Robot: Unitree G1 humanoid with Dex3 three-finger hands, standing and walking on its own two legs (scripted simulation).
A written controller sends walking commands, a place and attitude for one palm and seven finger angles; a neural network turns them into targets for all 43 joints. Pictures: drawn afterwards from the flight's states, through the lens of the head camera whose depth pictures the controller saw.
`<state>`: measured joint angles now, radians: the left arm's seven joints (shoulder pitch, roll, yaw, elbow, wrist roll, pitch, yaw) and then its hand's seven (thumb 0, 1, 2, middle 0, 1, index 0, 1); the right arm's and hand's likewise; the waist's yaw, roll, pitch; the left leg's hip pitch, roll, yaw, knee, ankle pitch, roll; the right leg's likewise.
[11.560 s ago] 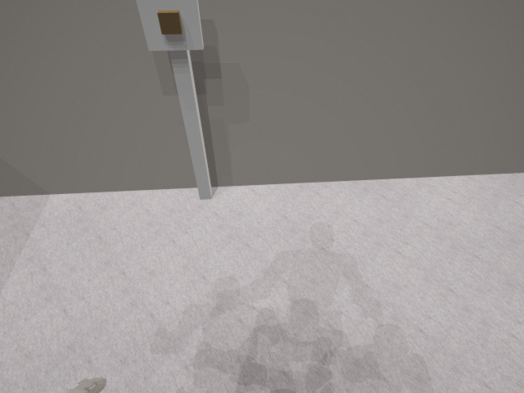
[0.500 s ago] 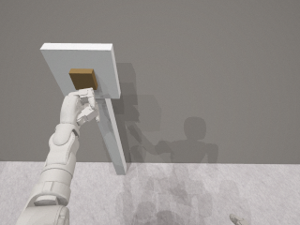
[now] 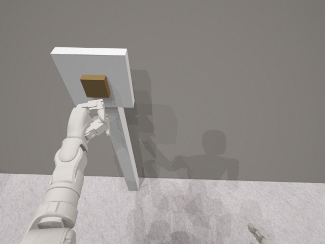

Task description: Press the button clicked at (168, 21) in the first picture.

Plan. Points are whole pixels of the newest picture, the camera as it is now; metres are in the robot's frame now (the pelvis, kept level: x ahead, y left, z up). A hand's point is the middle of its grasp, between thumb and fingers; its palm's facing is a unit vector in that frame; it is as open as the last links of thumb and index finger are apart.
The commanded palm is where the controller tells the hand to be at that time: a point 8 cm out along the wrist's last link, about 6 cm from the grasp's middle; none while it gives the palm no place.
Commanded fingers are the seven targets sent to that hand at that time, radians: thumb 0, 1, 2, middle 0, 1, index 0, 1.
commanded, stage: aim a knuckle at the button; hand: left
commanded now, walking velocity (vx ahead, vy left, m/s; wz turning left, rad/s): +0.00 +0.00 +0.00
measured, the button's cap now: (96, 85) +0.49 +0.20 +0.13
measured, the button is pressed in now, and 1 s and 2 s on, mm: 0 7 4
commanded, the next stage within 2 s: press the button with the knuckle in 0.08 s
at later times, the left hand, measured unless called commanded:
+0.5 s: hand (104, 115) +0.41 +0.16 +0.09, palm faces -0.01 -1.00 -0.01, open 3.1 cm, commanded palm +0.39 +0.22 +0.10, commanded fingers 0.00 0.90 0.90 -1.30 -1.50 -1.30 -1.50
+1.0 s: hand (110, 108) +0.44 +0.15 +0.09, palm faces +0.00 -1.00 -0.03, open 3.0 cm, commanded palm +0.42 +0.20 +0.10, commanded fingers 0.00 0.90 0.90 -1.30 -1.50 -1.30 -1.50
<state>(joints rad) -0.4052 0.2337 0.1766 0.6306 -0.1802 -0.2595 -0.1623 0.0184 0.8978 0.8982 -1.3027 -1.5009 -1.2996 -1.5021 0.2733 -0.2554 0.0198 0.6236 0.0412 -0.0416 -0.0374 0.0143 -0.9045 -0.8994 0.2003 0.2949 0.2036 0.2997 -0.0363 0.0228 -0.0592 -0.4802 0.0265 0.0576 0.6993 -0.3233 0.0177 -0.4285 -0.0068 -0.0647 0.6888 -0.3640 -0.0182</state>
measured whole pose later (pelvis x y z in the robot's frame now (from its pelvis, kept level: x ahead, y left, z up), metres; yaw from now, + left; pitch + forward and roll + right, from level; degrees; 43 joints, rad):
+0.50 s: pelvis +0.00 +0.00 +0.00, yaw +0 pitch +7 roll -1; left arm -0.54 0.28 0.22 0.78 -0.18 -0.27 -0.18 0.02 0.90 0.90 -1.30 -1.50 -1.30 -1.50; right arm 0.30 -0.26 0.03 0.64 0.04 -0.03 -0.05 0.01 -0.90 -0.90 0.20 0.30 0.20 0.30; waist -0.06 0.02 -0.05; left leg -0.52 0.03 0.05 0.72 -0.33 0.02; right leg -0.46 0.00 -0.07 0.70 -0.36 -0.02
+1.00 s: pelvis -0.01 +0.00 -0.01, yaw +0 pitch +9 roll -1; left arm -0.70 0.30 0.23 0.98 -0.14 -0.34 -0.15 0.00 0.88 0.95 -1.30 -1.50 -1.30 -1.50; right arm 0.35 -0.26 0.01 0.68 0.03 -0.01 -0.03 0.01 -0.90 -0.90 0.20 0.29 0.20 0.30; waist -0.07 0.02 -0.06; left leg -0.59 0.03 0.05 0.76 -0.34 0.02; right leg -0.53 0.00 -0.07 0.74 -0.37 -0.02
